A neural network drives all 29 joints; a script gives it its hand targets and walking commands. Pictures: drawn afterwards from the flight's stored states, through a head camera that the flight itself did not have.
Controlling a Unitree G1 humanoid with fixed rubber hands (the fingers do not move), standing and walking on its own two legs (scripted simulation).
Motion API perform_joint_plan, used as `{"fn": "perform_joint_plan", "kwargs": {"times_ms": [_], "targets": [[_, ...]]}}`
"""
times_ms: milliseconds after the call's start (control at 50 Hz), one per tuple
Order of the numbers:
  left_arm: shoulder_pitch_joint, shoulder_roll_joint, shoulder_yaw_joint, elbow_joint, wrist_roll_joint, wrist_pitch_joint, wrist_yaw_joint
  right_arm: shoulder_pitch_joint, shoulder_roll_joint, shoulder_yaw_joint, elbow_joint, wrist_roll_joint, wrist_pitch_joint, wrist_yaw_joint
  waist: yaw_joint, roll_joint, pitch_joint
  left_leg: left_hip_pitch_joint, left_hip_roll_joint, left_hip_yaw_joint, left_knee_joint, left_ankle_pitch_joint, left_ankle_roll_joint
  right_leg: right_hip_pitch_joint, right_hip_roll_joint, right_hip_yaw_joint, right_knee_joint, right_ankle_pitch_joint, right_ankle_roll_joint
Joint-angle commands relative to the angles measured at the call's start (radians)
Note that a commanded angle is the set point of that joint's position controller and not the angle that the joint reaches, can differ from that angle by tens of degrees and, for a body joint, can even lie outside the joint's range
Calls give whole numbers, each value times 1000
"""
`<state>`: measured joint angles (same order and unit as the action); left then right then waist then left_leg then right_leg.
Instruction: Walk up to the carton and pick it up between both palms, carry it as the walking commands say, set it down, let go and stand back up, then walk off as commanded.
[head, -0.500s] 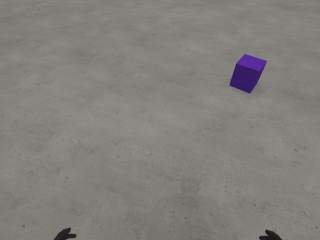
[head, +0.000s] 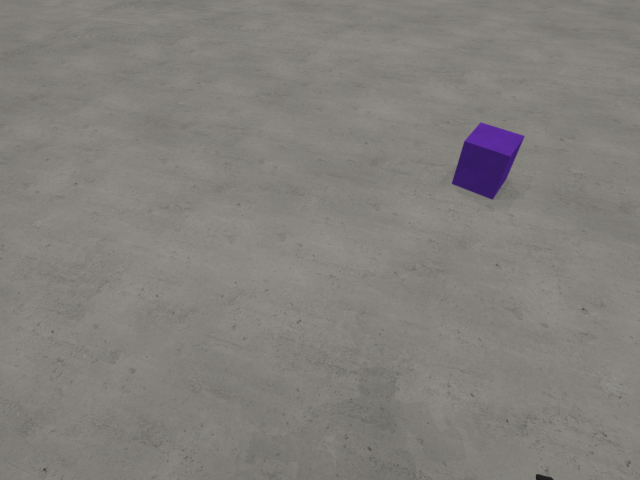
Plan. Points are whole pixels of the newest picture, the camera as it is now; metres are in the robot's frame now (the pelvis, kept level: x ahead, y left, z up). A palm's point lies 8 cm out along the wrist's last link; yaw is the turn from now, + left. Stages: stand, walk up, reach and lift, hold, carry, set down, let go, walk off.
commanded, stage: stand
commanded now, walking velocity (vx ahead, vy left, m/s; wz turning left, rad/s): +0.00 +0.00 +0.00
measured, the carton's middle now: (486, 160) +1.60 -0.78 -0.65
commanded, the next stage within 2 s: walk up in 0.88 s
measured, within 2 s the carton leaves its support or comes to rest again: neither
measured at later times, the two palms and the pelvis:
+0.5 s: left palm out of the picture +0.10 +0.30 -0.11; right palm out of the picture +0.10 -0.29 -0.11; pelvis +0.01 +0.01 +0.00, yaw +0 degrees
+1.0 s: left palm out of the picture +0.11 +0.31 -0.11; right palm out of the picture +0.10 -0.29 -0.11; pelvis +0.02 +0.01 +0.00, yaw +0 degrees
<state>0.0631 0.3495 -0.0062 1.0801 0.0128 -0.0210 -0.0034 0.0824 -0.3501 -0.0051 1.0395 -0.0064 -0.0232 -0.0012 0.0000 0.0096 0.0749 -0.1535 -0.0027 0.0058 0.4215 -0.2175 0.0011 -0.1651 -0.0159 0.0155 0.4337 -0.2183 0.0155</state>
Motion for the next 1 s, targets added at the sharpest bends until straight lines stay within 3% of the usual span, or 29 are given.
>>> {"fn": "perform_joint_plan", "kwargs": {"times_ms": [0, 20, 40, 80, 120, 140, 240, 300, 320, 400, 420, 460, 500, 540, 600, 620, 640, 660, 720, 740, 760, 800, 820, 880, 900, 920, 940, 960, 980], "targets": [[-48, 203, 37, -50, -13, -13, 9, -22, -217, -45, -39, 3, -11, -2, 2, -15, -117, 29, 122, -122, -102, 147, 41, 33, -101, 93, -85, 163, -49], [-49, 207, 30, -44, -7, -18, 13, -52, -189, -41, -47, -12, -12, -4, 12, -63, -66, 20, 119, -103, -110, 121, 37, -1, -93, 96, -101, 137, -49], [-53, 212, 34, -35, -10, -16, 8, -21, -212, -46, -51, 2, -13, -3, 0, -25, -128, 52, 117, -107, -118, 137, 36, 27, -99, 104, -112, 111, -46], [-66, 214, 41, -55, 1, -14, 10, -40, -181, -37, -35, -4, -11, -3, 13, -37, -102, 20, 108, -104, -123, 97, 36, 33, -103, 107, -106, 134, -44], [-47, 183, 37, -50, -4, -16, 8, -55, -199, -43, -40, -6, -20, -4, 15, 10, -124, 47, 117, -108, -126, 123, 30, 33, -111, 105, -112, 164, -53], [-52, 228, 38, -37, -8, -11, 9, -40, -209, -38, -29, 2, -14, -2, -9, -37, -111, 61, 118, -90, -122, 136, 23, 10, -101, 104, -122, 145, -44], [-44, 205, 35, -37, -2, -11, 11, -46, -206, -36, -20, -7, -7, -6, 13, -5, -84, 44, 120, -105, -128, 135, 34, 33, -97, 96, -132, 138, -46], [-55, 214, 38, -32, -2, -9, 9, -42, -194, -37, -27, 0, -12, -5, -15, 12, -126, 47, 115, -104, -137, 120, 33, 44, -93, 99, -127, 123, -40], [-56, 215, 42, -39, -4, -7, 7, -57, -190, -36, -28, -6, -14, -6, 7, -25, -90, 25, 122, -103, -146, 117, 29, 29, -99, 104, -126, 118, -42], [-48, 192, 35, -35, -2, 0, 7, -62, -204, -41, -28, -3, -11, -5, 8, 32, -66, 17, 119, -104, -150, 93, 32, 27, -92, 99, -133, 78, -47], [-46, 201, 33, -24, -4, -2, 9, -43, -231, -51, -19, 2, -8, -4, -2, 5, -112, 50, 127, -111, -165, 110, 32, 47, -107, 99, -136, 130, -40], [-37, 200, 40, -22, -16, -8, 9, -28, -202, -39, -9, -5, -13, -4, 10, -36, -110, 72, 130, -104, -137, 180, 29, 40, -107, 105, -135, 140, -34], [-36, 223, 33, -11, -9, 0, 10, -44, -208, -43, -20, 0, -14, -4, 2, 4, -98, 69, 123, -104, -136, 165, 31, 14, -113, 100, -131, 144, -42], [-62, 209, 37, -26, -3, -6, 9, -27, -205, -41, -15, -6, -17, -7, 6, -54, -91, 57, 130, -116, -156, 164, 38, 40, -104, 89, -124, 128, -32], [-37, 220, 35, -22, -7, -13, 13, -36, -211, -43, -9, 3, -14, -4, 2, -13, -125, 91, 129, -108, -148, 207, 37, 50, -109, 91, -115, 186, -34], [-50, 190, 31, -23, -7, -9, 12, -53, -210, -49, -22, 4, -15, -9, 7, 32, -104, 62, 126, -98, -143, 201, 34, 43, -112, 97, -132, 179, -36], [-46, 212, 36, -28, 2, -5, 16, -54, -204, -45, -17, -1, -10, -5, 3, -25, -69, 65, 126, -106, -133, 186, 27, 21, -101, 87, -126, 181, -35], [-27, 203, 27, -32, -1, -11, 12, -15, -196, -43, -8, 1, -12, -3, 8, 10, -84, 53, 121, -99, -133, 202, 27, 49, -111, 87, -122, 180, -42], [-58, 212, 36, -34, -6, -7, 13, -23, -208, -41, 0, -2, -6, -5, -2, -51, -120, 70, 124, -101, -157, 163, 29, 40, -97, 80, -117, 144, -30], [-46, 212, 35, -23, -4, -5, 11, -35, -215, -47, -15, -2, -10, -7, 5, 3, -89, 55, 124, -102, -143, 191, 38, 35, -103, 98, -137, 174, -35], [-40, 216, 38, -19, -8, -2, 14, -31, -221, -46, -7, 1, -9, -7, -9, -4, -120, 79, 132, -113, -156, 192, 37, 51, -111, 98, -123, 170, -42], [-29, 204, 34, -21, -2, -6, 11, -28, -202, -44, -6, -6, -15, -9, 12, 9, -106, 68, 129, -103, -140, 223, 33, 68, -114, 97, -130, 190, -36], [-25, 218, 36, -23, -4, -7, 12, -45, -207, -43, -10, 1, -13, -8, 0, -28, -144, 103, 132, -111, -132, 253, 36, 62, -105, 97, -123, 232, -37], [-41, 213, 39, -28, -2, -2, 13, -33, -214, -47, 6, -3, -10, -13, 10, -8, -96, 74, 125, -104, -142, 247, 35, 48, -110, 92, -120, 226, -43], [-60, 223, 35, -28, 0, 5, 14, -43, -227, -45, 0, 4, -8, -9, -10, 6, -96, 74, 126, -100, -158, 256, 31, 42, -106, 83, -105, 223, -34], [-33, 223, 38, -24, -6, 0, 13, -38, -226, -52, -8, 2, -8, -8, -6, -11, -129, 85, 132, -98, -148, 242, 33, 64, -108, 83, -118, 196, -25], [-27, 198, 33, -18, -15, -2, 11, -21, -222, -48, -8, 1, -12, -10, 4, 16, -117, 80, 127, -109, -151, 240, 33, 64, -111, 108, -134, 184, -34], [-28, 211, 35, -22, -10, -2, 14, -37, -232, -49, 3, 3, -9, -8, 3, 14, -96, 82, 130, -93, -144, 235, 25, 39, -103, 93, -128, 178, -30], [-32, 202, 32, -21, -4, -2, 14, -45, -201, -48, 4, -5, -11, -14, 13, -46, -145, 84, 128, -106, -151, 214, 33, 82, -116, 90, -126, 200, -41]]}}
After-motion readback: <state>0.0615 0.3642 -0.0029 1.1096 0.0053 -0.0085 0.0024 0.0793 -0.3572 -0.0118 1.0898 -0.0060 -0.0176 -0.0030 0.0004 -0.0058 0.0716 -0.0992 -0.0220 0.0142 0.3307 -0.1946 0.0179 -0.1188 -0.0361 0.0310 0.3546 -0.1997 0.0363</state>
